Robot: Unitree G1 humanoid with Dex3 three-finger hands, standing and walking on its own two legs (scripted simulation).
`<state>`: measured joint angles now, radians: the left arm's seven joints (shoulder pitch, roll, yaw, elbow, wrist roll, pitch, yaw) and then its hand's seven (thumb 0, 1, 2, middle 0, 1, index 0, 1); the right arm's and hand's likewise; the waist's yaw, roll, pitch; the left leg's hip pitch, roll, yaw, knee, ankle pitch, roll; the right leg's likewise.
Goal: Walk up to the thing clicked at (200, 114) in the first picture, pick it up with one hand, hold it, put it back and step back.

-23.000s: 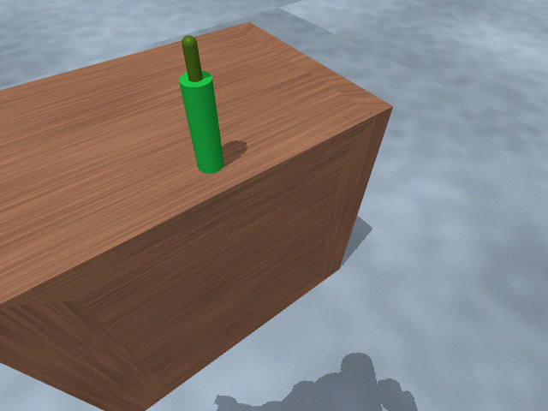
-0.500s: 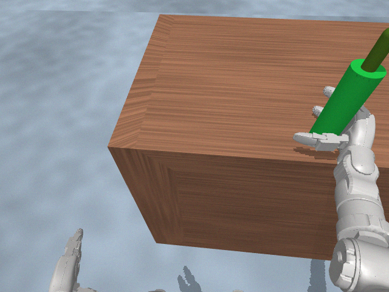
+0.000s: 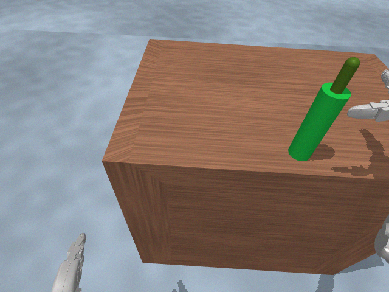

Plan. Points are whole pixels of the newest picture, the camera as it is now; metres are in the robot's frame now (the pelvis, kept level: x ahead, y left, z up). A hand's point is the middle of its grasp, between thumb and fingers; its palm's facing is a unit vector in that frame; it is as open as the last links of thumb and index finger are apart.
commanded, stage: sink last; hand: right
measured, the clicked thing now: (321, 114) +0.42 -0.25 +0.17
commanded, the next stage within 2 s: home in 1.14 s
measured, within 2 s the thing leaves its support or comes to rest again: neither
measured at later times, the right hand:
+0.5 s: hand out of the picture +0.30 -0.32 +0.22, palm faces +0.51 +0.77 -0.38, open 17.3 cm
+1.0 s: hand out of the picture +0.16 -0.23 +0.19, palm faces +0.42 +0.80 -0.44, open 17.3 cm
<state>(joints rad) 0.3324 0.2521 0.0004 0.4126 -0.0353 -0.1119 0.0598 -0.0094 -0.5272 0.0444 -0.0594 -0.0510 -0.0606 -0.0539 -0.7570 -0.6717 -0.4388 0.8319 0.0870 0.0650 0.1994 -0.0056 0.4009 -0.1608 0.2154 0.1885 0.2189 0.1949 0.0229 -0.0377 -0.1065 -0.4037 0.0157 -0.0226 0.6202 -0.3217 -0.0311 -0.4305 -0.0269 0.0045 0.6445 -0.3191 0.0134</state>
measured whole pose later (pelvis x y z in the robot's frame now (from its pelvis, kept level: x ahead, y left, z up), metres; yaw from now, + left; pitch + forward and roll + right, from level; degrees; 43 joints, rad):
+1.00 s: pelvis -0.01 +0.02 +0.01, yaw -2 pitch -2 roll +0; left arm 0.33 0.22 0.17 0.42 -0.02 -0.08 0.05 -0.01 -0.50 0.03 -0.06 -0.05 -0.07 -0.04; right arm 0.49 -0.32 -0.37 -0.43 0.07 -0.23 0.00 -0.01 0.51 -0.05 0.07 0.05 0.07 0.06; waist -0.07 -0.06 0.00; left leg -0.22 0.03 0.02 0.57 -0.31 -0.01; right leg -0.24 -0.01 0.04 0.54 -0.26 0.03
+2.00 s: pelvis +0.00 +0.01 +0.01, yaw -2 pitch +1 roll +0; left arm 0.19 0.19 -0.01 0.66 0.02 -0.11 0.05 0.01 0.87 0.88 -0.20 -0.29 -0.20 -0.29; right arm 0.34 -0.16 -0.03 0.41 -0.01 -0.16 -0.05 -0.01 0.57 -0.04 0.05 0.05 0.06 0.05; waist -0.01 0.02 0.05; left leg -0.26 0.02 0.01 0.54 -0.30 -0.01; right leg -0.29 -0.03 0.03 0.54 -0.27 0.03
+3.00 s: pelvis -0.02 +0.00 +0.02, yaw +0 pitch -3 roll +0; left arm 0.18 0.37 -0.02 1.06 0.03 0.01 -0.02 0.01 0.90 0.90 -0.20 -0.30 -0.20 -0.30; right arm 0.19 -0.37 0.03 1.05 -0.02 -0.02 0.01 0.00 0.58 -0.03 0.05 0.04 0.06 0.05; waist 0.00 -0.01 0.04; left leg -0.16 0.02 -0.03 0.42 -0.21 -0.02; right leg -0.18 -0.02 -0.01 0.41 -0.19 0.02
